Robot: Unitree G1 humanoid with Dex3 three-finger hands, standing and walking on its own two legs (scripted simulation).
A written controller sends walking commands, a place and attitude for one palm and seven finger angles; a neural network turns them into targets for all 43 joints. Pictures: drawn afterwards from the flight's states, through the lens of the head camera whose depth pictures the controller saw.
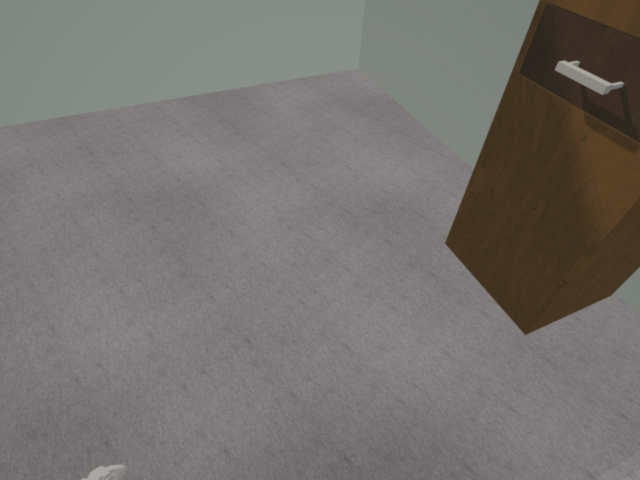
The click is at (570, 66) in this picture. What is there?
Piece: drawer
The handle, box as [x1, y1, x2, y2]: [555, 60, 623, 94]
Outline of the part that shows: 555,70 601,94 607,93 610,89 621,87 623,84 620,81 610,83 576,66 579,63 578,61 558,61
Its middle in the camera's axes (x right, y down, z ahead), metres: +0.64 -0.39 +0.92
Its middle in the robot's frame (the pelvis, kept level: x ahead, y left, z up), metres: +0.99 -0.59 +0.09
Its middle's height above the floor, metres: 0.86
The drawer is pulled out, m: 0.00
